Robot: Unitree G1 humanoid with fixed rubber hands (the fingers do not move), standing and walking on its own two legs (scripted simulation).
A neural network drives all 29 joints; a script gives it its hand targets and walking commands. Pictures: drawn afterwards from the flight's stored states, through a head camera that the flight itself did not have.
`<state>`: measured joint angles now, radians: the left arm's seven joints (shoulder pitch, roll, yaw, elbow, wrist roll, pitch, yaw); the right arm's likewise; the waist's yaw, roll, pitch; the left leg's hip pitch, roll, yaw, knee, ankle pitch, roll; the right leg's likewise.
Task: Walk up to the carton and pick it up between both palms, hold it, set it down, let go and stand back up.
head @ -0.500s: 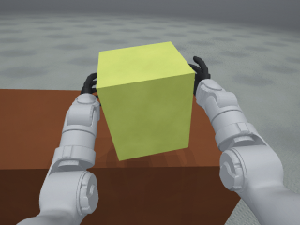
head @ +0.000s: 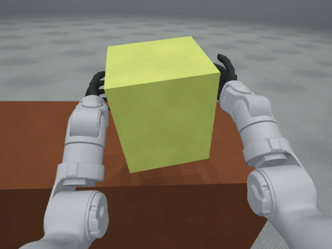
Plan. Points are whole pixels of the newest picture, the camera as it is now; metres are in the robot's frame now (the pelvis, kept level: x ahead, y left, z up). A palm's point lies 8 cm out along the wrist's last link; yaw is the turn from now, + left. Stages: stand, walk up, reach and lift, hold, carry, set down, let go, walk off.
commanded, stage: hold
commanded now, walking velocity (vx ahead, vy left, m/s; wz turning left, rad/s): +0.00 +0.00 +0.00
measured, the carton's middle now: (160, 104) +0.42 +0.03 +0.22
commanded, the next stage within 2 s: none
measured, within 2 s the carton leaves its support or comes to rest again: neither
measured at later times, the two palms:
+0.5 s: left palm (94, 100) +0.36 +0.18 +0.26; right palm (228, 84) +0.38 -0.12 +0.29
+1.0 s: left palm (96, 100) +0.37 +0.17 +0.26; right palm (228, 85) +0.39 -0.12 +0.29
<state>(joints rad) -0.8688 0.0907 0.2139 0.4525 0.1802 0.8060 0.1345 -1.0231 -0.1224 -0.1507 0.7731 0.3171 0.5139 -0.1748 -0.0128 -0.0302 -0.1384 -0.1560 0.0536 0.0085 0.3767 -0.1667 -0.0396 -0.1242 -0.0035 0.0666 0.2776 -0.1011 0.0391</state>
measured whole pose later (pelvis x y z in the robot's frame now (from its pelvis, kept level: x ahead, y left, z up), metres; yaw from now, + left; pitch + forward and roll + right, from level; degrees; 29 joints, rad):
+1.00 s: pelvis +0.00 +0.00 +0.00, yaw +0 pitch -3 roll -1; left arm -0.87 0.09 0.24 0.41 0.18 0.86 0.10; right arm -1.02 -0.12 -0.15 0.68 0.32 0.62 -0.22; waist -0.03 -0.01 -0.15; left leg -0.16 0.05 0.01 0.38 -0.17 -0.04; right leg -0.12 0.00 0.07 0.28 -0.11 0.04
